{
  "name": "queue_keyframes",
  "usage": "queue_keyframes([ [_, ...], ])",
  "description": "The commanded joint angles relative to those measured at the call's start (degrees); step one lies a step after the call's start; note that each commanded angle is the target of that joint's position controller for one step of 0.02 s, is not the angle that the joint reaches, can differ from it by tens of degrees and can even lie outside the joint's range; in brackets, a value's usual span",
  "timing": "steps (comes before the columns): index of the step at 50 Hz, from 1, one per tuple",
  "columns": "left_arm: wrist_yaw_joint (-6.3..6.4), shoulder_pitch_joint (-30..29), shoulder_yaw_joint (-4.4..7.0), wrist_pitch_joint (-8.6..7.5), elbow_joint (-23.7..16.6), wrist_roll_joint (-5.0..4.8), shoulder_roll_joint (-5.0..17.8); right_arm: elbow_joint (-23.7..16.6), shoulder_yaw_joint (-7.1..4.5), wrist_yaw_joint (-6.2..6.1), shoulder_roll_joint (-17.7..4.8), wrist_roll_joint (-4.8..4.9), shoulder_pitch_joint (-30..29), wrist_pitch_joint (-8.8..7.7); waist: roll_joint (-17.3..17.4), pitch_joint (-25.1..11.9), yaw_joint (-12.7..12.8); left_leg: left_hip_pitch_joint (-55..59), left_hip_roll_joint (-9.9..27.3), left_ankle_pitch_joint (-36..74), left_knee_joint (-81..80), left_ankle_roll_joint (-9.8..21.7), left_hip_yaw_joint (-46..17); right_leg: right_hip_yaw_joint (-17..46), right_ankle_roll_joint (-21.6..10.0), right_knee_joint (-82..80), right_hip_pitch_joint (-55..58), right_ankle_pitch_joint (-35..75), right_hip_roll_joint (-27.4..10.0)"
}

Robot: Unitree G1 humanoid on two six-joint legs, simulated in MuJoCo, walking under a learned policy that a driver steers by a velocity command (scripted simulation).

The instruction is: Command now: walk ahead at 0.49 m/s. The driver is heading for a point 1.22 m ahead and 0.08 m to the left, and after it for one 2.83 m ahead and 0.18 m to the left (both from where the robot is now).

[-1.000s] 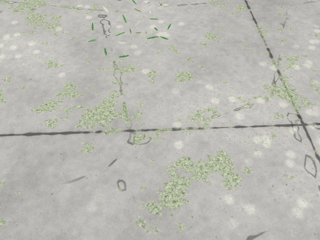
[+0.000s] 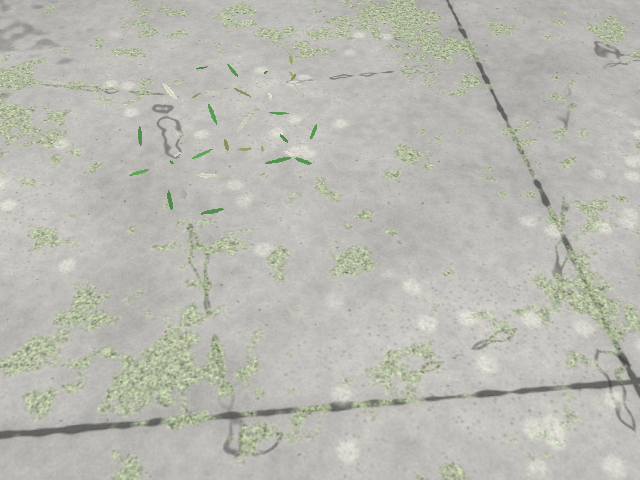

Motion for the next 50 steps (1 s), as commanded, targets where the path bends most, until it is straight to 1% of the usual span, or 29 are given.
queue_keyframes([
  [1,0.43,2.1,0.82,0.23,-2.4,0.73,2.7,-3.1,-1.17,-1.13,-7.5,0.03,-2.2,-1.04,4.5,3.2,2.7,-5.9,16.0,3.4,-12.0,9.8,-12.1,0.1,1.6,-7.6,-1.6,8.9,-2.5],
  [6,-0.57,-9.0,0.35,-0.53,-5.3,0.03,1.7,-1.8,-1.51,-2.11,-9.4,1.12,3.5,-0.11,4.6,3.3,-1.4,0.7,15.5,4.1,-10.9,7.1,-9.2,-2.5,2.3,-26.7,0.3,17.7,0.6],
  [9,-1.64,-13.5,0.13,-0.78,-7.0,-0.47,2.0,-0.5,-1.69,-2.16,-9.7,1.49,6.2,0.62,5.1,4.5,-2.8,6.3,17.6,3.1,-8.4,6.8,-9.7,-2.6,1.8,-31.9,-0.1,15.0,1.5],
  [11,-2.41,-14.5,0.24,-1.23,-8.0,-0.56,2.8,-0.1,-1.95,-2.29,-9.9,1.52,6.7,1.20,5.4,4.7,-2.5,9.8,19.4,3.7,-6.0,6.2,-10.5,-2.5,0.4,-34.5,0.5,10.7,2.1],
  [13,-2.80,-11.1,0.89,-1.73,-7.7,-0.53,4.4,-0.3,-2.29,-2.38,-10.8,1.56,5.4,1.81,6.5,2.9,0.1,11.3,20.0,10.4,-1.6,5.0,-10.7,-3.8,-1.2,-36.7,6.6,6.6,3.7],
  [14,-2.71,-5.3,1.90,-1.88,-6.1,-0.41,6.1,-0.6,-2.14,-2.39,-10.6,1.40,4.0,2.12,6.4,-0.4,3.5,10.6,18.0,20.1,5.3,3.8,-8.9,-5.5,-2.5,-38.1,14.7,5.7,5.7],
  [15,-2.31,5.6,3.53,-2.02,-2.9,-0.31,9.5,-1.3,-1.40,-2.35,-8.7,0.74,3.6,2.25,4.8,-7.4,7.8,5.4,14.4,23.5,18.6,2.1,-5.9,-3.8,-4.8,-37.2,29.6,6.9,4.5],
  [16,-2.01,15.2,5.09,-1.86,-1.3,0.86,16.0,-2.9,0.30,-2.05,-3.6,0.07,7.7,1.44,-6.3,-17.3,8.5,-14.8,7.3,6.8,41.8,-1.8,-1.3,16.9,-12.1,-37.7,52.8,4.8,-10.2],
  [17,-2.32,17.5,4.69,-1.52,-0.4,0.61,14.6,-2.2,1.18,-1.69,-1.1,0.98,10.1,-0.11,-15.5,-22.4,7.8,-29.2,1.3,-23.8,55.1,-3.0,-6.5,38.4,-17.3,-47.2,61.5,-2.5,-16.7],
  [18,-2.39,13.8,3.24,-1.68,-1.1,0.34,10.1,-3.0,-0.48,-1.45,-7.9,2.35,5.7,-1.22,-9.8,-16.0,7.8,-34.7,5.2,-22.2,60.6,-1.6,-11.1,34.1,-14.4,-48.3,56.3,-4.6,-14.8],
  [19,-2.29,8.3,2.44,-1.59,-2.5,0.32,7.7,-4.5,-0.87,-1.45,-9.4,2.94,0.9,-1.64,-6.1,-10.0,6.3,-35.3,8.4,-16.8,59.9,-0.8,-9.5,25.0,-12.2,-48.9,48.3,-0.7,-12.8],
  [20,-2.55,3.7,1.83,-1.53,-3.2,0.56,6.1,-4.9,-0.99,-1.78,-8.7,2.26,-1.4,-1.43,-1.5,-6.1,4.5,-32.7,10.8,-12.0,56.4,-1.0,-8.2,18.6,-11.1,-51.0,40.0,4.5,-10.3],
  [21,-2.77,1.5,1.35,-1.66,-3.5,0.81,4.5,-4.9,-1.43,-2.07,-8.2,1.49,-1.7,-0.72,-1.3,-3.9,2.7,-29.7,12.6,-9.0,52.5,-1.3,-8.3,14.1,-10.2,-53.0,34.7,7.3,-8.0],
  [22,-3.01,1.0,1.13,-1.68,-3.0,1.07,3.8,-4.6,-1.41,-2.10,-6.8,1.33,-0.6,0.15,-2.1,-2.9,1.4,-26.7,13.3,-7.2,50.6,-1.6,-8.1,11.4,-9.8,-54.7,31.3,8.6,-6.5],
  [23,-3.09,1.8,1.20,-1.82,-2.3,1.05,3.9,-4.2,-1.33,-2.16,-5.5,1.28,0.4,0.86,-2.2,-2.4,0.8,-25.4,13.3,-6.3,49.4,-1.9,-7.6,9.4,-10.1,-55.9,29.6,10.9,-5.7],
  [25,-2.74,3.9,1.64,-2.02,-1.0,1.02,5.5,-4.8,-1.48,-2.34,-5.0,1.08,-0.7,1.62,-1.3,-0.8,0.2,-27.3,13.6,-3.3,46.2,-2.8,-7.1,6.4,-10.8,-57.3,28.8,15.9,-5.3],
  [28,-1.74,6.8,1.88,-1.51,0.4,0.95,6.4,-7.2,-1.73,-2.38,-5.0,0.57,-7.4,1.70,-0.5,0.9,1.5,-32.5,13.7,4.1,37.2,-4.0,-6.8,3.9,-10.5,-58.3,31.0,18.8,-5.1],
  [32,-0.92,9.7,1.88,-1.00,1.7,0.45,7.1,-9.4,-1.35,-1.77,-3.7,0.85,-15.5,1.24,-1.1,2.7,3.8,-30.3,11.9,13.1,23.7,-4.1,-4.9,0.5,-8.8,-59.4,31.9,15.6,-3.5],
  [38,-0.38,14.1,2.39,0.24,4.8,-0.16,7.8,-12.6,-0.97,-0.07,-4.1,1.53,-23.8,0.44,-1.3,5.6,5.7,-31.7,10.3,9.5,14.8,-2.3,-4.5,0.7,-8.3,-56.1,41.7,15.5,-7.2],
  [41,-0.09,12.2,2.94,0.96,4.7,-0.25,9.0,-12.4,-1.74,0.56,-6.0,1.55,-20.4,-0.13,-2.7,2.9,2.7,-23.4,7.9,3.5,12.7,-0.2,-2.5,0.2,-6.9,-50.4,43.8,27.6,-8.0],
  [42,-0.08,10.9,2.99,1.25,4.5,-0.18,9.3,-11.0,-2.63,0.41,-7.5,1.44,-15.2,-0.21,-3.3,-0.4,-0.3,-15.3,5.8,3.0,12.1,0.9,-0.7,-1.1,-6.0,-44.5,42.9,37.2,-6.6],
  [43,-0.11,10.1,2.49,1.51,4.0,0.14,8.1,-7.7,-4.13,0.03,-10.2,1.39,-5.2,-0.15,-2.3,-6.2,-4.7,-1.6,5.0,4.2,12.2,2.6,-0.4,-3.3,-4.4,-33.1,38.5,40.4,-3.4],
  [44,-0.13,10.8,1.55,1.41,2.6,1.17,6.3,-5.6,-5.38,-0.61,-14.9,0.68,5.6,0.03,5.0,-14.9,-7.6,17.0,16.3,4.7,13.1,6.4,-13.8,-5.9,-2.3,-13.9,25.2,22.6,0.6],
  [45,-0.97,18.3,-0.66,0.04,3.0,0.71,-2.0,-4.5,-5.67,-0.19,-17.3,0.46,8.1,0.25,20.2,-22.0,-3.1,34.2,28.0,-7.0,5.1,15.2,-41.6,-2.7,0.9,4.7,2.9,-18.6,11.4],
  [46,-1.18,14.4,0.68,-1.36,3.4,-0.70,4.2,-4.9,-4.19,-0.15,-11.9,0.93,6.7,0.11,13.9,-19.5,-5.0,31.9,26.5,-12.1,1.1,12.7,-44.1,4.8,-0.4,11.4,-3.1,-21.2,8.7],
  [47,-1.29,8.8,1.53,-2.15,1.3,-1.90,7.3,-5.9,-3.52,-0.34,-9.8,1.11,1.5,-0.07,11.2,-11.5,-4.0,24.0,25.0,-9.4,0.1,10.1,-35.4,3.3,-1.4,11.7,-6.4,-16.0,5.7],
  [48,-0.81,5.7,1.62,-2.26,0.6,-1.67,7.3,-7.0,-3.00,-0.30,-8.6,0.87,-3.8,-0.14,5.7,-7.1,-1.9,14.8,23.2,-3.1,-1.5,8.9,-28.6,1.6,-1.4,9.0,-3.9,-10.2,2.5],
  [49,-0.39,4.3,2.08,-1.90,0.4,-0.70,6.9,-7.3,-2.60,-0.09,-7.0,0.32,-6.5,-0.26,4.3,-4.1,-0.2,7.6,21.2,1.4,-3.2,8.3,-23.9,1.1,-1.2,5.9,-1.2,-6.9,0.7],
  [50,-0.30,5.7,2.23,-1.09,0.6,-0.42,5.7,-7.0,-2.16,0.06,-5.7,-0.27,-7.3,-0.45,5.7,-3.6,1.7,3.5,19.5,3.3,-5.0,7.7,-20.6,1.6,-1.2,3.7,2.5,-4.8,-0.9],
])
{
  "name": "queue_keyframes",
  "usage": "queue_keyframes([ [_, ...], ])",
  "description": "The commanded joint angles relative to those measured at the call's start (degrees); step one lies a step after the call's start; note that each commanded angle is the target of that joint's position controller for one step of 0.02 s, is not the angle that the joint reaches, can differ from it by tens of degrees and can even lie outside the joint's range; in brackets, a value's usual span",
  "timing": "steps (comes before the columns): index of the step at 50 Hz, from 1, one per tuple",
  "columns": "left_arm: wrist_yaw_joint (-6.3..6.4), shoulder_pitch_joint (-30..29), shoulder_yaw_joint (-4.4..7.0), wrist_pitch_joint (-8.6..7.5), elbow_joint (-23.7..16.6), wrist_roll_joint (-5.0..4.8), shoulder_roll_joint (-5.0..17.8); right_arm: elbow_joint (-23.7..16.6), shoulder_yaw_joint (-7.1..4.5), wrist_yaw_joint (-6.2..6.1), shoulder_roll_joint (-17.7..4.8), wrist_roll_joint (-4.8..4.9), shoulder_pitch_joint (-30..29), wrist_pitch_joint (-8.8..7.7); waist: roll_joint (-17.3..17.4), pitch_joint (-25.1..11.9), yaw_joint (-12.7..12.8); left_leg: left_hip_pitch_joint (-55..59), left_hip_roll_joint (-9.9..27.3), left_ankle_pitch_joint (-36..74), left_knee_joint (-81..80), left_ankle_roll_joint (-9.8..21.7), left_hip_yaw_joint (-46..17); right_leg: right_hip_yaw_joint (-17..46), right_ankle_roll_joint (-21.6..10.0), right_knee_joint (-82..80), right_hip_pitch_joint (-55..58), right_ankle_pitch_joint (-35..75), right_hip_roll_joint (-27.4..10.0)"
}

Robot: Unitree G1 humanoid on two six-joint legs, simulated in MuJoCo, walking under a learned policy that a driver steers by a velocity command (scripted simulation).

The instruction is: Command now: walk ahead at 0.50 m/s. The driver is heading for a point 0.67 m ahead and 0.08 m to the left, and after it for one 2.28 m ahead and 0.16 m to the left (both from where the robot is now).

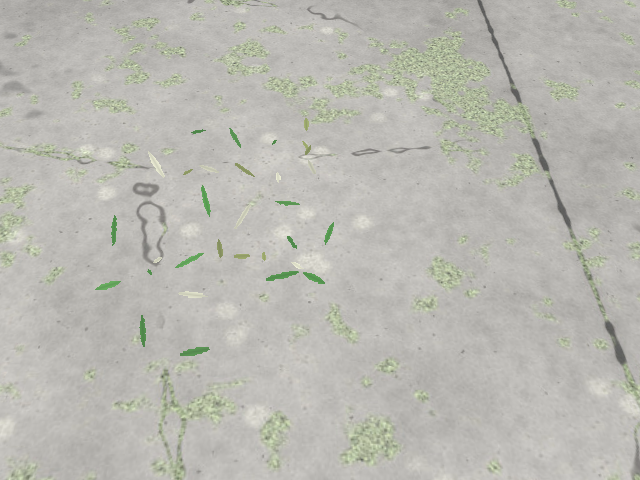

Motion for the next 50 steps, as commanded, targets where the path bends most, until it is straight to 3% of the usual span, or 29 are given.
queue_keyframes([
  [1,0.52,1.3,1.60,0.05,-3.5,0.26,4.2,-1.3,-0.66,0.18,-4.2,-0.75,2.0,-0.81,5.6,-4.6,0.6,12.1,15.2,5.2,-17.2,9.3,-18.5,2.8,-0.4,-0.4,-11.3,6.2,-6.4],
  [2,0.61,1.8,1.57,0.64,-3.3,0.28,3.2,-0.7,-0.76,0.05,-4.6,-0.55,2.9,-0.92,5.6,-3.8,1.0,10.6,14.7,6.5,-18.4,9.7,-16.6,2.3,0.0,-1.9,-11.0,6.7,-6.6],
  [5,0.90,-3.6,1.92,1.35,-5.3,0.92,3.7,0.7,-1.34,-1.02,-7.2,-0.46,5.9,-0.91,4.2,-0.8,0.4,10.7,14.7,9.9,-20.6,10.3,-13.6,1.8,1.7,-9.1,-16.6,13.1,-7.3],
  [11,-0.02,-15.1,1.38,0.73,-8.6,0.88,2.1,2.6,-1.18,-2.26,-7.8,0.22,11.2,0.02,4.5,1.3,-2.9,14.4,12.4,10.6,-21.3,7.5,-8.1,-0.7,2.5,-28.0,-17.6,27.7,-5.0],
  [16,-1.59,-22.8,0.70,0.12,-11.4,0.23,2.1,5.2,-1.50,-2.45,-8.4,0.61,15.7,1.11,4.6,3.7,-5.3,22.8,15.4,10.9,-18.3,7.5,-8.0,-1.6,1.6,-35.8,-19.1,24.7,-3.3],
  [19,-2.53,-22.1,0.97,-0.46,-12.2,0.07,3.5,5.6,-2.06,-2.81,-9.3,0.87,15.0,1.85,5.9,2.8,-3.3,26.5,17.4,17.9,-14.1,6.3,-8.4,-2.2,-0.6,-38.5,-15.3,18.8,-2.0],
  [20,-2.56,-19.0,1.51,-0.61,-11.5,0.13,4.8,5.4,-2.25,-2.86,-9.9,0.90,13.7,2.03,6.7,0.9,-1.4,26.4,17.1,25.9,-10.9,5.6,-7.8,-3.4,-1.5,-39.1,-9.9,17.2,-0.4],
  [21,-2.40,-12.5,2.52,-0.67,-9.6,0.33,6.4,5.0,-2.20,-2.87,-9.9,0.96,12.1,2.29,6.8,-3.0,2.3,25.2,15.2,34.9,-3.7,4.5,-6.0,-5.2,-2.8,-40.2,-0.4,17.7,1.7],
  [22,-1.96,-2.2,4.01,-0.63,-6.4,0.58,9.5,4.4,-1.58,-2.84,-8.3,0.62,11.6,2.40,5.4,-9.5,6.5,18.8,11.9,34.6,8.5,2.7,-3.7,-3.7,-4.9,-39.2,15.0,19.4,0.6],
  [23,-1.48,7.0,5.31,-0.49,-4.7,1.74,14.9,3.2,-0.16,-2.54,-3.9,-0.19,15.8,1.79,-4.5,-19.0,6.7,-1.3,5.5,14.6,30.6,-0.7,-0.8,16.2,-11.8,-38.7,38.0,16.9,-13.8],
  [24,-1.65,8.6,4.79,-0.18,-4.0,1.04,13.9,4.0,1.08,-2.07,-0.4,0.35,18.4,0.35,-14.9,-25.0,5.7,-15.7,-1.9,-22.8,45.0,-2.3,-5.8,39.0,-17.3,-48.5,47.0,9.3,-21.7],
  [25,-1.70,5.5,3.40,-0.25,-4.5,0.69,9.8,3.2,-0.51,-1.74,-6.6,1.81,14.0,-0.85,-10.0,-19.3,6.2,-21.4,1.9,-22.4,50.6,-1.0,-11.0,35.5,-14.4,-50.3,42.4,4.9,-19.5],
  [26,-1.45,0.4,2.74,-0.24,-5.8,0.91,7.5,1.7,-0.83,-1.71,-8.1,2.93,9.2,-1.31,-6.7,-12.1,5.1,-22.9,4.8,-17.8,50.3,0.0,-9.6,26.2,-12.1,-51.2,33.8,7.3,-18.1],
  [27,-1.61,-4.0,2.18,-0.46,-6.3,1.42,6.0,1.5,-0.96,-2.08,-7.5,2.56,6.9,-1.09,-1.8,-7.5,3.2,-20.4,7.6,-12.8,46.6,0.0,-8.6,19.5,-10.7,-53.6,24.5,11.5,-16.0],
  [29,-1.89,-7.2,1.46,-1.13,-6.1,2.19,3.4,2.3,-1.55,-2.59,-5.6,1.83,8.6,0.84,-3.0,-4.1,-0.2,-13.7,10.2,-8.1,41.0,0.0,-9.5,11.3,-8.6,-57.4,14.9,14.8,-12.8],
  [31,-1.68,-6.1,1.69,-1.54,-4.8,2.29,3.9,2.9,-1.54,-2.77,-3.4,1.98,10.1,2.32,-3.1,-2.4,-1.3,-12.7,10.2,-6.1,39.0,-0.4,-9.8,6.5,-8.9,-60.0,11.5,17.3,-12.0],
  [34,-0.61,-4.1,2.27,-1.70,-3.5,2.67,5.8,1.2,-2.09,-2.92,-3.8,1.59,5.8,3.04,-1.7,0.0,-0.9,-19.1,9.7,1.5,33.1,-1.3,-11.9,1.7,-8.6,-61.6,12.9,21.4,-12.1],
  [37,0.24,-3.4,2.23,-1.46,-3.1,2.61,6.1,-0.1,-2.30,-2.23,-3.6,1.14,2.3,2.70,-1.6,0.6,-0.3,-20.8,8.6,10.3,24.8,-1.8,-11.4,-3.5,-7.0,-62.0,15.0,23.9,-11.2],
  [41,1.05,-0.5,2.30,-0.96,-2.0,2.09,6.8,-3.0,-1.45,-0.95,-2.0,0.82,-5.3,2.57,-0.8,3.1,2.3,-20.4,8.1,15.2,15.2,-1.6,-6.6,-8.6,-5.7,-62.6,18.2,25.0,-11.5],
  [43,1.49,0.0,2.37,0.03,-1.7,1.93,7.3,-5.2,-1.02,-0.24,-1.3,0.38,-8.7,2.52,-0.3,4.8,3.0,-20.7,7.2,13.9,10.8,-1.2,-4.0,-11.4,-5.1,-59.0,21.1,34.8,-11.9],
  [45,1.99,0.2,2.68,1.33,-1.6,1.39,8.5,-7.2,-1.01,0.60,-1.4,0.15,-9.9,2.60,-1.5,3.8,2.8,-18.5,5.6,9.8,8.9,-0.8,-0.9,-12.9,-4.5,-53.8,23.7,45.2,-12.8],
  [47,2.63,-1.4,3.23,2.31,-2.5,0.59,10.2,-7.9,-1.89,1.29,-3.6,0.23,-6.2,2.74,-4.1,0.1,0.4,-12.3,2.4,4.1,8.4,0.7,1.7,-13.5,-3.2,-46.3,25.7,59.5,-13.1],
  [48,2.95,-2.7,3.47,2.76,-3.2,0.27,10.9,-7.2,-2.72,1.52,-5.4,0.39,-1.4,2.71,-4.9,-2.5,-2.2,-6.9,0.4,2.0,7.4,1.8,2.6,-13.7,-2.3,-39.7,25.6,64.2,-12.7],
  [49,3.01,-4.2,3.48,3.07,-3.9,0.02,11.1,-5.6,-4.15,1.33,-8.3,0.54,5.9,2.51,-3.7,-6.3,-6.1,2.6,-1.6,6.4,2.1,3.5,2.4,-14.1,-0.4,-29.5,23.5,61.4,-10.7],
  [50,2.74,-3.4,3.24,2.63,-4.8,0.66,10.7,-4.9,-5.72,0.02,-12.7,0.22,11.1,2.61,1.8,-10.4,-8.4,16.0,2.5,23.4,-1.0,6.3,-5.1,-14.4,3.3,-13.8,13.6,44.8,-7.1],
])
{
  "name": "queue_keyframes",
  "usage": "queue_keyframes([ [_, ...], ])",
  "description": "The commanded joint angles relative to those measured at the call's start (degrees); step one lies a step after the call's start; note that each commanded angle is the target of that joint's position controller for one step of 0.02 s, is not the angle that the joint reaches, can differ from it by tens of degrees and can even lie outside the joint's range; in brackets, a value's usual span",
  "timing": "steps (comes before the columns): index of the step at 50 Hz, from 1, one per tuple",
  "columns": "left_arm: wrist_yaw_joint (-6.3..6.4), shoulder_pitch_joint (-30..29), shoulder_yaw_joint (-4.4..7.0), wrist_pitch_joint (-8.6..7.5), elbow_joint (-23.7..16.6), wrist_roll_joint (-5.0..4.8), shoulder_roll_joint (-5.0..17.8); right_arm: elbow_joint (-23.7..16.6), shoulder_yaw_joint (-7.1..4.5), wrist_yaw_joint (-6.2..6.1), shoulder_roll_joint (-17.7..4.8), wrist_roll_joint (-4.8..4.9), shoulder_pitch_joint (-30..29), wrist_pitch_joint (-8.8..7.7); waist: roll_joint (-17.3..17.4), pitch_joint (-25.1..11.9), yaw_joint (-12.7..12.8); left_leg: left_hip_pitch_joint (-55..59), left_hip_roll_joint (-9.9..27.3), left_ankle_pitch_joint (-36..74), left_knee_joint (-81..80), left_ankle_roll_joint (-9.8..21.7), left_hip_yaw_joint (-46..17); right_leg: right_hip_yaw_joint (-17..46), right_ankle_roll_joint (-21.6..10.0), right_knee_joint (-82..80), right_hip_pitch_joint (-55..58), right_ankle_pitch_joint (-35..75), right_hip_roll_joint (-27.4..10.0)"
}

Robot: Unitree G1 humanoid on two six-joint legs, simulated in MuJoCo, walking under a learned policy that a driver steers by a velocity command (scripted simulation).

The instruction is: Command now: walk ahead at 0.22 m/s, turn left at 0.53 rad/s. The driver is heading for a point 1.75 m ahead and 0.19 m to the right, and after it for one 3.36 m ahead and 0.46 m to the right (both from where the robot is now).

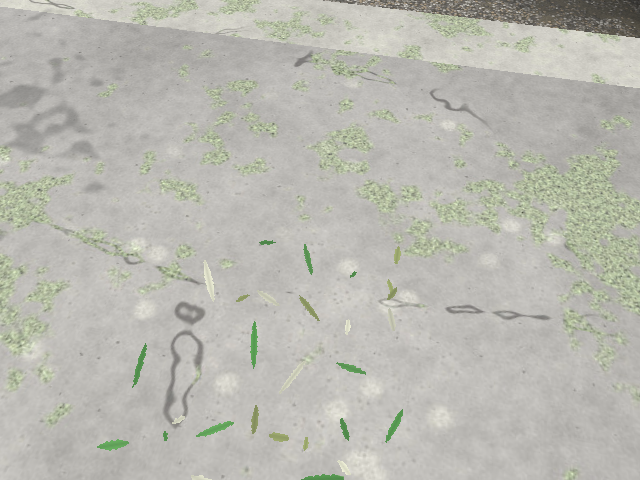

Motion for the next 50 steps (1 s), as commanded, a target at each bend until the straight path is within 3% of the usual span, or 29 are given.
queue_keyframes([
  [1,-0.67,2.9,-0.12,-1.36,-6.4,3.71,2.8,-0.5,-5.10,-2.31,-18.5,-0.79,15.0,0.23,14.3,-16.9,-2.8,43.9,14.5,49.1,3.2,12.5,-24.1,5.0,2.5,46.4,-31.2,-11.3,2.6],
  [2,-1.74,4.8,-0.43,-2.82,-7.0,1.53,5.0,-2.7,-4.36,-1.85,-17.3,-1.41,16.3,0.02,9.7,-30.4,-4.6,50.2,22.2,40.8,-2.8,21.6,-41.5,18.4,2.5,57.2,-37.0,-16.7,6.0],
  [3,-2.00,-1.9,0.43,-3.25,-8.3,-0.68,7.9,-4.2,-3.77,-1.77,-14.2,-1.25,13.9,0.17,3.5,-26.0,-6.7,45.4,18.7,33.6,-5.7,18.7,-35.0,21.1,1.2,57.0,-39.8,-11.0,3.1],
  [4,-1.57,-5.3,0.43,-3.00,-9.4,-0.81,7.9,-4.8,-3.16,-1.98,-11.6,0.06,9.4,0.26,-0.1,-17.9,-5.3,37.3,15.6,25.5,-7.6,15.3,-28.8,19.9,0.8,52.5,-42.1,-5.2,1.0],
  [5,-0.71,-6.2,0.76,-2.16,-8.8,0.21,8.2,-5.7,-2.57,-2.25,-9.8,0.66,6.0,0.51,-3.1,-12.7,-3.5,28.4,13.3,20.8,-9.8,13.1,-25.4,19.6,1.2,48.4,-40.4,-1.9,-1.0],
  [7,0.04,-5.3,1.54,-0.15,-9.7,1.06,9.1,-6.6,-2.34,-2.62,-9.2,-0.51,3.8,1.03,-0.8,-9.6,-0.6,16.8,10.9,16.4,-12.6,11.8,-23.2,19.8,1.2,42.7,-33.8,0.7,-1.8],
  [8,0.26,-4.6,1.46,0.42,-9.9,1.21,8.1,-6.9,-2.51,-2.72,-9.8,-0.92,3.7,1.05,0.4,-9.4,0.0,14.3,9.9,17.6,-12.9,11.7,-22.0,19.2,1.4,40.2,-32.3,1.4,-1.3],
  [11,0.97,-5.4,1.15,1.11,-10.7,1.57,6.8,-7.5,-3.15,-3.64,-11.8,-0.60,4.9,1.40,2.1,-10.9,-0.2,13.7,8.4,18.5,-12.2,10.7,-20.8,19.2,2.7,32.4,-32.7,4.8,0.1],
  [14,0.48,-9.1,1.05,1.31,-12.2,1.27,6.9,-8.6,-2.96,-4.68,-11.3,0.62,4.8,2.33,4.0,-11.1,-1.7,13.3,6.3,-13.9,-15.6,8.6,-24.1,20.0,3.0,24.3,-33.7,11.4,0.1],
  [16,-0.01,-12.1,1.09,0.73,-13.5,0.89,7.3,-9.1,-2.89,-5.00,-11.7,0.41,4.7,2.39,6.6,-8.8,-2.7,12.8,6.2,-23.9,-17.4,7.7,-27.2,20.2,2.8,18.4,-33.9,12.8,0.9],
  [21,-1.90,-11.9,0.40,-2.23,-13.4,0.48,6.6,-7.7,-1.65,-4.51,-9.9,-0.63,9.2,1.95,7.3,-8.6,-4.9,15.0,8.4,-24.5,-15.7,6.9,-26.7,17.0,0.9,8.9,-26.8,13.2,0.8],
  [23,-2.50,-10.6,0.25,-2.98,-13.2,0.03,6.4,-7.6,-1.18,-3.88,-10.0,-0.79,9.1,1.76,7.0,-6.7,-3.9,13.1,8.5,-28.4,-14.6,6.3,-26.4,15.1,-1.7,3.9,-22.2,12.5,1.4],
  [25,-2.70,-6.6,0.28,-3.42,-11.9,0.24,6.6,-7.6,-0.41,-3.58,-8.5,-0.85,8.7,1.44,5.4,-5.6,-1.8,10.0,6.3,-30.4,-11.2,4.4,-24.5,15.7,-4.4,-1.3,-15.2,11.4,1.3],
  [26,-2.59,-2.7,0.56,-3.62,-10.9,0.67,8.2,-8.2,0.30,-3.55,-6.3,-0.91,7.2,1.01,1.7,-5.3,-0.6,6.3,3.7,-28.5,-4.1,2.5,-20.7,22.1,-6.6,-4.2,-11.2,8.9,-3.6],
  [27,-2.40,1.3,1.49,-3.53,-10.1,0.86,12.7,-9.5,0.88,-3.36,-3.9,-0.60,7.4,-0.03,-9.2,-4.7,-1.6,-2.5,-3.3,-25.6,9.4,-0.9,-9.8,35.6,-11.7,-10.5,-4.8,4.0,-11.4],
  [28,-2.99,5.1,2.75,-3.20,-9.3,0.99,15.5,-11.8,0.17,-3.31,-7.1,0.14,3.4,-1.43,-17.2,-0.2,0.7,-16.3,-4.7,-29.9,16.5,-2.6,-4.9,53.2,-18.2,-16.5,-1.1,-4.5,-18.9],
  [29,-3.07,5.9,2.17,-3.34,-9.9,0.74,12.9,-12.0,-0.75,-3.25,-10.5,0.81,0.4,-2.48,-12.2,2.0,2.4,-21.4,-1.7,-29.5,22.4,-2.9,-8.2,55.7,-18.9,-16.9,-0.1,-6.6,-19.3],
  [31,-3.00,4.7,1.58,-3.19,-11.0,0.26,10.8,-11.0,-0.77,-2.78,-9.2,0.05,0.2,-3.04,-8.7,0.7,1.5,-21.4,0.1,-21.6,23.8,-3.6,-8.0,47.5,-15.6,-16.1,0.6,-1.7,-14.4],
  [34,-2.10,5.1,1.12,-2.03,-11.1,-0.17,9.3,-11.5,-0.39,-2.30,-6.4,-0.68,-2.1,-3.75,-8.8,-0.6,1.1,-14.2,-0.2,-12.4,16.4,-5.7,-5.7,37.9,-13.2,-16.7,-2.8,14.4,-9.0],
  [36,-1.59,5.4,1.27,-1.39,-11.4,-0.23,9.3,-11.8,0.28,-1.89,-4.0,-0.54,-4.1,-3.87,-9.5,-1.2,1.5,-7.3,-1.8,-7.7,9.4,-7.0,-4.1,32.8,-12.3,-16.1,-6.8,20.5,-6.1],
  [38,-1.22,6.8,1.64,-0.93,-11.5,-0.41,10.1,-12.5,0.62,-1.55,-3.1,-0.14,-7.0,-3.93,-9.8,-0.9,2.4,-2.2,-3.0,-4.7,3.5,-7.7,-3.6,31.6,-12.2,-15.3,-9.7,21.9,-5.3],
  [42,-1.03,8.5,2.32,-0.12,-11.9,-1.14,11.4,-13.4,-0.22,-1.34,-5.9,0.89,-8.6,-4.23,-10.7,-0.9,2.2,4.8,-3.6,-3.6,-3.3,-7.8,-5.1,36.3,-12.0,-13.0,-10.6,20.2,-7.1],
  [44,-0.95,7.2,2.46,0.15,-12.6,-1.41,11.2,-12.7,-1.00,-1.62,-7.5,1.08,-5.3,-4.50,-11.1,-1.7,-0.3,11.3,-3.1,-3.8,-6.8,-6.4,-5.4,37.9,-10.6,-10.2,-11.1,20.9,-7.1],
  [45,-0.97,6.3,2.27,0.12,-13.1,-1.25,10.4,-11.6,-1.75,-2.05,-8.8,0.78,-1.1,-4.58,-10.8,-3.7,-2.7,18.2,-2.5,-4.0,-8.4,-5.0,-5.3,37.1,-9.2,-6.3,-12.7,24.1,-5.3],
  [46,-1.15,4.4,1.69,-0.15,-14.4,-0.71,8.4,-10.5,-2.69,-2.66,-11.2,0.12,6.2,-4.67,-9.1,-8.6,-6.4,29.5,2.7,-4.7,-7.5,-2.4,-9.2,34.4,-7.3,3.4,-17.5,24.8,-2.5],
  [47,-1.02,4.8,0.44,-0.61,-16.5,0.04,4.0,-9.2,-3.74,-3.37,-15.7,-0.92,16.1,-4.27,1.7,-18.0,-9.4,47.5,14.9,-9.0,-7.3,2.3,-23.1,27.3,-4.3,22.4,-30.1,13.2,2.9],
  [48,-0.99,11.2,-0.18,-1.37,-17.9,-1.38,3.2,-7.4,-3.96,-2.66,-17.1,-1.02,18.4,-3.38,20.0,-21.5,-6.0,52.9,24.6,-20.0,-13.3,9.2,-45.4,23.7,-2.9,35.8,-43.5,-8.9,5.1],
  [49,-0.97,9.5,1.16,-1.17,-16.1,-2.27,8.6,-7.9,-2.61,-2.67,-11.4,-0.54,15.6,-3.22,12.0,-13.4,-6.2,46.6,22.9,-26.4,-14.8,8.3,-42.5,24.8,-2.5,42.9,-48.3,-4.9,0.8],
  [50,-1.26,4.7,1.57,-0.87,-16.4,-1.76,10.1,-8.0,-1.84,-2.85,-8.6,-0.20,13.3,-3.00,6.8,-7.0,-6.6,39.7,20.1,-22.0,-15.3,6.2,-32.5,23.2,-2.5,43.6,-48.7,0.1,-0.9],
])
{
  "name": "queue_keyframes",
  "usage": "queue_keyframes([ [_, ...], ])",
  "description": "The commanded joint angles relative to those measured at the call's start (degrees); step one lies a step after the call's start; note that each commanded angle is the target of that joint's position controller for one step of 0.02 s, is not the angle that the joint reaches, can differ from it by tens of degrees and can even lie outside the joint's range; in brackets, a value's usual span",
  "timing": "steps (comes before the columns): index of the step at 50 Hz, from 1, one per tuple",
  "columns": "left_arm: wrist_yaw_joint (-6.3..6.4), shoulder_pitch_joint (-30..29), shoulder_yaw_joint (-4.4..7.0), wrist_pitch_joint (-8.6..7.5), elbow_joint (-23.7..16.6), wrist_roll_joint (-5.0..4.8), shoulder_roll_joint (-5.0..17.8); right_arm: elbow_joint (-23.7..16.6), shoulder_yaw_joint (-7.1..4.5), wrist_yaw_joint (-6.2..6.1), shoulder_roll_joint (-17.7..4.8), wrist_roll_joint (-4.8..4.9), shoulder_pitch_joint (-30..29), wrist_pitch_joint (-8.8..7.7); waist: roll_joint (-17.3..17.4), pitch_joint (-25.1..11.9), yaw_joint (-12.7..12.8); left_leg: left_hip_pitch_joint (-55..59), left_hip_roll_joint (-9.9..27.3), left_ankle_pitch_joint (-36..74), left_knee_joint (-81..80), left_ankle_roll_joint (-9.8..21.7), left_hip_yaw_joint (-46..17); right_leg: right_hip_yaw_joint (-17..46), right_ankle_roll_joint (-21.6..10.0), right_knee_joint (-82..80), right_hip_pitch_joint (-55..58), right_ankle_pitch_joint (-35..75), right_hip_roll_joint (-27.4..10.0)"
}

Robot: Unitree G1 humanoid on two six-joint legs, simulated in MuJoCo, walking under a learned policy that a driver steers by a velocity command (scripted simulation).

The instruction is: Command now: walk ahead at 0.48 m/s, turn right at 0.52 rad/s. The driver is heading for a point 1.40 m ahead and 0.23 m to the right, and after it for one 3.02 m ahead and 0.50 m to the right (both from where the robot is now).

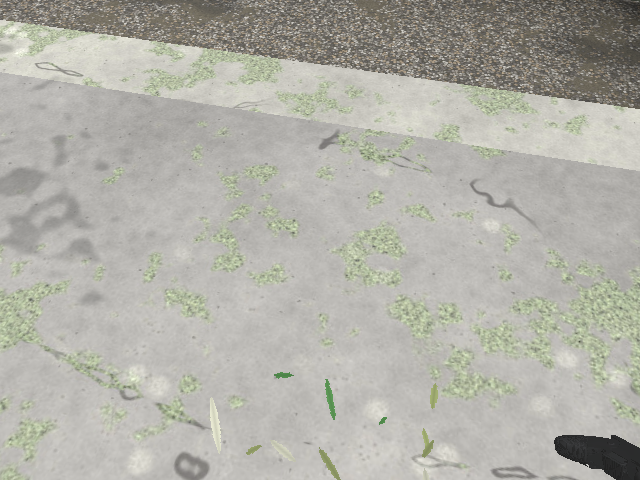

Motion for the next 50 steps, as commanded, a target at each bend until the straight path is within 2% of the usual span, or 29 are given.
queue_keyframes([
  [1,-0.21,-4.5,1.43,-1.23,-6.2,0.18,6.9,0.5,-2.41,-0.51,-6.5,-0.16,11.0,0.69,6.2,-2.1,-7.4,25.7,20.0,-7.0,-13.9,10.1,-23.1,-1.5,0.2,15.5,-29.2,6.0,-6.1],
  [2,-0.51,-6.1,1.51,-1.05,-6.8,0.54,6.1,0.9,-2.10,-0.43,-5.5,-0.57,9.5,0.79,6.8,0.3,-6.4,21.6,18.5,-1.9,-15.3,10.0,-19.0,-1.7,0.3,14.0,-28.4,8.3,-7.4],
  [4,-1.20,-7.0,1.15,-0.36,-7.8,0.25,4.0,1.8,-2.09,-0.41,-5.2,-0.72,8.2,0.45,8.3,1.5,-4.9,16.6,16.9,4.3,-17.8,9.8,-12.4,-2.7,0.4,12.3,-26.1,10.7,-8.9],
  [7,-1.67,-10.4,0.57,0.00,-10.0,0.87,2.8,3.3,-2.82,-0.47,-7.4,-0.34,8.3,-0.10,6.2,2.5,-4.5,15.3,17.5,12.6,-19.7,11.1,-6.4,-3.4,1.7,6.8,-27.8,15.1,-9.4],
  [9,-2.35,-12.6,0.11,-0.27,-10.8,0.96,2.5,4.0,-3.08,-0.65,-8.6,-0.29,7.9,0.05,5.5,2.5,-4.8,15.3,16.5,14.9,-19.9,10.3,-1.6,-4.4,1.8,0.1,-26.3,21.6,-9.4],
  [12,-3.56,-18.4,-0.40,-0.72,-12.5,0.93,2.3,5.1,-3.33,-0.89,-10.3,0.25,9.1,0.43,4.7,3.5,-6.8,15.6,15.6,15.5,-19.7,8.3,3.7,-7.5,0.6,-10.4,-22.3,29.3,-8.0],
  [15,-4.45,-22.5,-0.22,-0.50,-14.9,0.68,3.3,6.4,-3.88,-0.90,-12.5,1.22,11.4,1.14,4.5,4.4,-7.6,20.3,17.4,17.8,-18.1,6.8,6.0,-9.5,-1.4,-15.8,-21.3,27.4,-6.9],
  [17,-4.72,-22.2,0.56,-0.24,-15.9,0.92,4.9,6.8,-4.35,-1.06,-14.2,1.59,12.1,1.89,5.5,3.1,-6.3,23.5,17.9,31.4,-12.7,5.6,8.2,-12.2,-3.5,-17.7,-17.5,21.9,-4.0],
  [18,-4.65,-19.4,1.37,0.02,-15.7,1.11,6.4,6.8,-4.62,-1.27,-15.2,1.74,12.3,2.35,6.5,0.7,-4.3,24.4,17.6,41.1,-6.8,4.9,9.5,-14.1,-4.8,-18.1,-12.5,19.1,-1.6],
  [19,-4.40,-11.7,2.77,0.26,-13.9,1.02,8.5,6.7,-4.53,-1.51,-15.3,1.86,12.0,2.87,5.9,-3.4,0.3,22.5,16.2,46.8,3.8,3.7,11.4,-15.6,-6.6,-20.9,-2.0,20.4,1.2],
  [20,-3.48,-1.7,4.74,0.77,-11.4,0.81,12.1,6.3,-3.68,-1.84,-13.3,1.20,13.2,2.84,3.5,-8.5,4.8,12.5,14.2,40.4,18.6,1.6,12.0,-12.3,-8.9,-21.5,14.6,22.2,1.3],
  [21,-2.56,-0.1,5.99,0.83,-11.3,0.39,19.4,3.2,-1.18,-1.28,-5.8,-1.39,18.2,2.00,-12.9,-13.4,0.2,-12.7,5.6,-7.6,41.7,-2.2,11.2,16.6,-17.7,-24.4,35.0,17.2,-14.3],
  [22,-2.97,1.3,4.87,-0.06,-13.7,0.56,17.6,2.2,-0.62,-0.45,-7.5,-0.57,16.1,-0.15,-11.1,-25.0,1.9,-20.6,0.3,-24.5,51.4,-2.0,-3.1,40.6,-23.5,-35.0,41.0,7.9,-21.2],
  [23,-3.44,0.1,3.51,-0.77,-12.7,1.31,13.3,1.2,-1.87,0.16,-11.7,2.07,10.2,-0.97,-5.1,-18.5,3.3,-25.5,3.6,-19.2,52.4,-1.1,-5.5,33.3,-19.3,-37.3,37.1,8.2,-20.0],
  [24,-3.41,-2.6,2.98,-1.19,-12.3,1.32,11.8,0.9,-1.33,0.14,-10.7,2.30,8.6,-1.40,-3.2,-11.2,1.5,-25.4,5.9,-14.4,48.1,-0.3,-4.3,25.3,-17.3,-37.4,28.2,12.5,-18.0],
  [25,-3.25,-6.8,2.31,-1.30,-12.6,1.46,9.9,1.6,-1.23,-0.40,-10.1,1.10,8.4,-1.32,0.5,-7.2,-1.1,-22.4,8.4,-10.7,43.6,-0.5,-3.8,19.0,-15.5,-37.3,19.6,18.5,-15.8],
  [26,-3.17,-9.8,1.61,-1.45,-13.2,2.17,8.1,2.2,-1.56,-0.64,-10.5,0.45,9.5,-0.68,-0.6,-5.3,-3.4,-17.7,10.1,-8.4,40.3,-0.6,-3.9,14.4,-14.7,-38.2,12.7,25.4,-14.1],
  [28,-3.01,-11.6,1.24,-2.00,-13.1,2.55,7.4,3.3,-1.52,-0.63,-9.6,0.12,11.7,0.79,-1.9,-4.9,-5.4,-13.0,10.6,-6.3,37.6,-1.5,-3.3,10.7,-15.0,-40.8,6.5,30.6,-12.6],
  [31,-2.36,-9.9,1.35,-2.78,-10.9,2.13,8.2,2.9,-0.93,-0.97,-7.4,-0.52,8.8,1.96,-1.4,-2.1,-4.9,-14.6,10.4,0.2,30.4,-3.4,-2.5,5.3,-15.0,-43.8,3.6,33.6,-11.6],
  [36,-1.48,-6.7,1.34,-2.58,-8.0,1.72,8.8,1.1,-0.12,-0.14,-5.6,-0.08,-0.3,1.34,-2.0,1.2,-1.3,-14.5,8.3,16.8,11.7,-3.7,-1.9,0.4,-11.8,-44.9,5.7,27.8,-9.6],
  [40,-1.50,-3.0,1.65,-2.19,-5.3,1.28,9.7,-0.8,0.05,1.12,-5.9,0.59,-5.8,0.68,-2.1,4.0,1.0,-14.8,6.6,16.7,4.5,-2.3,-1.5,1.9,-11.8,-43.4,10.4,25.6,-12.3],
  [42,-1.33,-2.0,1.85,-1.67,-4.3,1.20,10.0,-1.6,-0.08,1.79,-6.5,0.55,-6.6,0.31,-2.5,4.3,0.9,-15.8,6.0,12.6,2.1,-0.7,-1.5,3.2,-11.3,-41.1,14.7,28.6,-14.3],
  [44,-1.05,-2.1,2.08,-1.10,-3.6,1.13,10.4,-1.4,-0.37,2.12,-7.3,0.52,-4.7,0.06,-3.7,3.5,-0.5,-12.8,5.0,8.1,0.5,0.9,-0.8,3.8,-10.1,-38.5,17.2,33.8,-15.2],
  [45,-0.95,-2.9,2.16,-0.83,-3.6,1.10,10.7,-0.8,-0.81,2.04,-8.1,0.45,-1.9,-0.07,-4.3,1.9,-2.3,-8.2,3.7,6.3,-0.4,2.0,0.7,3.2,-9.2,-35.4,17.6,41.1,-14.6],
  [46,-0.87,-3.7,1.86,-0.55,-3.7,1.22,10.2,1.0,-1.82,1.68,-9.7,0.26,4.4,-0.14,-3.6,-2.2,-5.7,1.0,1.9,7.1,-1.8,3.6,2.4,0.9,-7.9,-28.0,16.8,50.0,-11.8],
  [47,-0.70,-3.9,0.88,-0.51,-4.6,1.90,8.1,2.8,-2.86,1.24,-12.7,-0.27,13.8,-0.18,-1.6,-10.1,-9.8,16.7,7.0,10.2,1.0,6.7,-2.2,-1.7,-5.8,-15.0,9.8,46.6,-8.8],
  [48,-0.83,2.5,-0.51,-1.41,-5.8,1.79,3.7,3.8,-4.25,0.95,-18.1,-1.14,20.7,0.12,11.2,-19.4,-9.0,39.5,20.7,2.7,-0.5,15.4,-26.0,-6.0,-0.9,7.5,-11.9,24.9,-0.2],
  [49,-0.99,2.2,-0.75,-2.43,-5.6,1.38,4.3,5.0,-3.38,1.35,-14.7,0.23,22.9,0.39,17.7,-22.0,-9.9,44.1,24.4,-7.5,-9.5,18.2,-42.6,-0.9,-0.1,16.6,-22.8,-4.5,3.1],
  [50,-1.39,-2.8,0.38,-2.91,-6.3,0.10,8.7,4.7,-2.34,1.12,-11.6,0.92,19.6,0.65,12.0,-13.3,-10.4,38.4,23.1,-13.9,-10.9,15.3,-36.5,0.2,-0.4,20.7,-28.6,-2.1,-0.7],
])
